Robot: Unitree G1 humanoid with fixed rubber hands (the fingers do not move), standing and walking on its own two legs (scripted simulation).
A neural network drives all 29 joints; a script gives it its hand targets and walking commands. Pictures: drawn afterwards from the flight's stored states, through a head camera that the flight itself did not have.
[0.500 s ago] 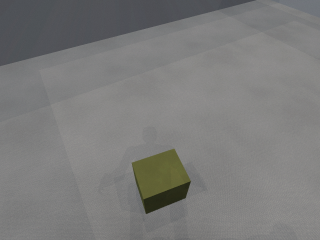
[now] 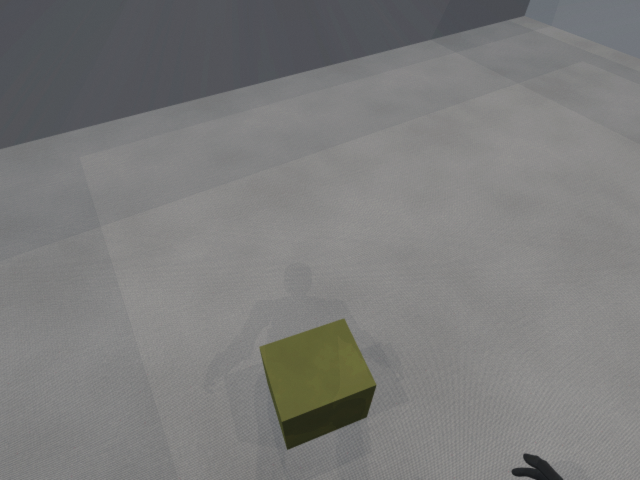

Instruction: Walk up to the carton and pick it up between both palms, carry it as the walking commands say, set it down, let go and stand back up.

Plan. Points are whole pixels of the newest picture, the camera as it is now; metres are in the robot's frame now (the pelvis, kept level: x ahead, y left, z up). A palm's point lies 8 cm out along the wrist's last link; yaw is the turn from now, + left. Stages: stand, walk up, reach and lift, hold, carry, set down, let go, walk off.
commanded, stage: walk up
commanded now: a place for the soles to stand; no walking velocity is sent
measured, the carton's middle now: (315, 383) +0.51 +0.01 -0.65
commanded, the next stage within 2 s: none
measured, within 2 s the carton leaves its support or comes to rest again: neither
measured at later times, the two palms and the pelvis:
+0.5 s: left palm out of the picture +0.12 +0.29 -0.10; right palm out of the picture +0.03 -0.42 -0.10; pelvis +0.01 -0.06 -0.02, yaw +5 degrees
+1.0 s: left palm out of the picture +0.06 +0.18 -0.13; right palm (593, 380) +0.30 -0.42 -0.11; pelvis +0.11 -0.15 -0.03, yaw +17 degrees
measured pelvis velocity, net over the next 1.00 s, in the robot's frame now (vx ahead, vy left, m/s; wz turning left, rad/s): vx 0.11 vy -0.15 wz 0.31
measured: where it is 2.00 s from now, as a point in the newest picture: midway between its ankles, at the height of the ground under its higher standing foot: outside the picture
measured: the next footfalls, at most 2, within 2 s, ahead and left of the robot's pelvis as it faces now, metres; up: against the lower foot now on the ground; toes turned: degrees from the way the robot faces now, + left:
right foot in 0.56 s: +0.19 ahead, -0.24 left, +0.00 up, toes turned +24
left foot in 0.82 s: +0.13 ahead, -0.02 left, +0.00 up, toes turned +22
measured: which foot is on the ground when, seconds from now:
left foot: down 0.00-0.56, up 0.58-0.80, down 0.82-1.00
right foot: down 0.00-0.28, up 0.30-0.54, down 0.56-1.00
